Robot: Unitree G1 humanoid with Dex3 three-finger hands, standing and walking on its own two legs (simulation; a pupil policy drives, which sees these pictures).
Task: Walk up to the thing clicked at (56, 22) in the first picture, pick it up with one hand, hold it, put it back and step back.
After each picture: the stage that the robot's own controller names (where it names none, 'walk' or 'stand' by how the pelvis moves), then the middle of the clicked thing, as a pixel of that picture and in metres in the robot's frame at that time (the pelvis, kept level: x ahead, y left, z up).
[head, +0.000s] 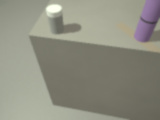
stand; (55, 20) +0.62 +0.15 +0.07
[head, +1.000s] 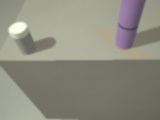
walk; (23, 39) +0.48 +0.26 +0.08
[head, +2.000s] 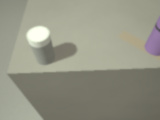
rise first; (42, 46) +0.40 +0.16 +0.11
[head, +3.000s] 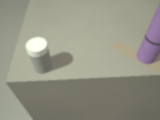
stand; (40, 56) +0.39 +0.17 +0.09
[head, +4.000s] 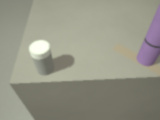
stand; (42, 58) +0.39 +0.17 +0.08
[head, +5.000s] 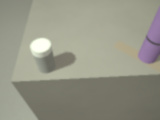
stand; (44, 56) +0.40 +0.16 +0.07
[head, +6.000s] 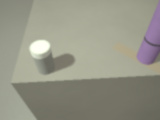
stand; (43, 58) +0.40 +0.17 +0.07
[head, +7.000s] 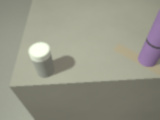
stand; (42, 60) +0.38 +0.16 +0.07
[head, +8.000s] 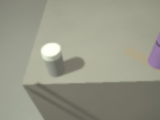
rise first; (53, 60) +0.39 +0.15 +0.08
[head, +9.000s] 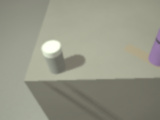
go down; (54, 57) +0.40 +0.16 +0.08
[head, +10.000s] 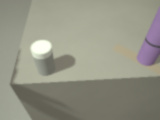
go down; (44, 58) +0.40 +0.15 +0.08
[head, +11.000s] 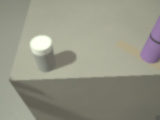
go down; (44, 54) +0.40 +0.15 +0.09
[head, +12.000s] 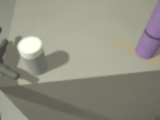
close in; (34, 57) +0.38 +0.16 +0.10
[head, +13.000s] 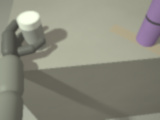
close; (33, 32) +0.47 +0.16 +0.12
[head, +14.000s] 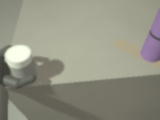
lift; (22, 66) +0.34 +0.19 +0.12
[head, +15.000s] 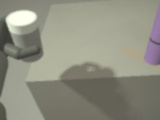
lift; (27, 37) +0.31 +0.16 +0.28
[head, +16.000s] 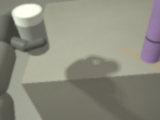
hold; (33, 31) +0.34 +0.14 +0.28
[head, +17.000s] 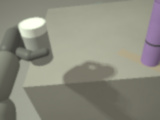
hold; (37, 42) +0.33 +0.14 +0.25
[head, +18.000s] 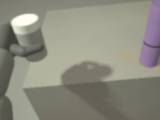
crouch; (31, 38) +0.33 +0.16 +0.27
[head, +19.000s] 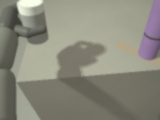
lower; (34, 22) +0.41 +0.15 +0.25
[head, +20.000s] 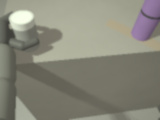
lower; (26, 32) +0.45 +0.17 +0.13
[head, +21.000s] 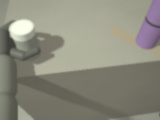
lower; (27, 41) +0.43 +0.17 +0.12
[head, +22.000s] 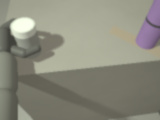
lower; (27, 39) +0.43 +0.17 +0.12
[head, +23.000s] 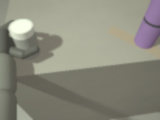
lower; (26, 40) +0.43 +0.18 +0.12
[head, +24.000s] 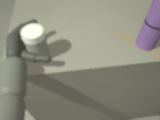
open; (36, 44) +0.42 +0.15 +0.11
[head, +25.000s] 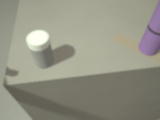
sink last; (41, 50) +0.41 +0.14 +0.11
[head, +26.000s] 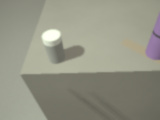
stand; (54, 47) +0.44 +0.15 +0.10
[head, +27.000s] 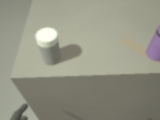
stand; (49, 47) +0.41 +0.14 +0.11
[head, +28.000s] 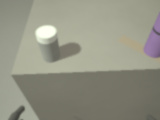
stand; (49, 44) +0.43 +0.14 +0.12
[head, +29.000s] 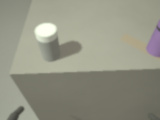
stand; (48, 43) +0.42 +0.14 +0.13
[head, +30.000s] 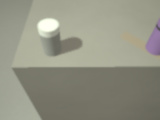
stand; (50, 38) +0.44 +0.14 +0.12
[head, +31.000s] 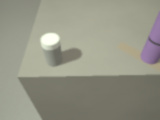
walk; (52, 50) +0.44 +0.14 +0.07
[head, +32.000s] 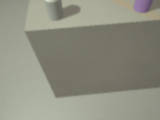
walk; (53, 4) +0.63 +0.16 +0.09
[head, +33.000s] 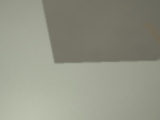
stand; out of the picture +0.98 +0.13 +0.09
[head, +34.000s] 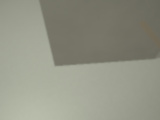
stand; out of the picture +1.01 +0.18 +0.09
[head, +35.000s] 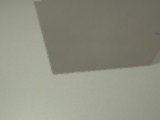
stand; out of the picture +1.00 +0.20 +0.07
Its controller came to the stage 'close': yes
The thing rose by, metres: 0.19
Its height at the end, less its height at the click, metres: +0.00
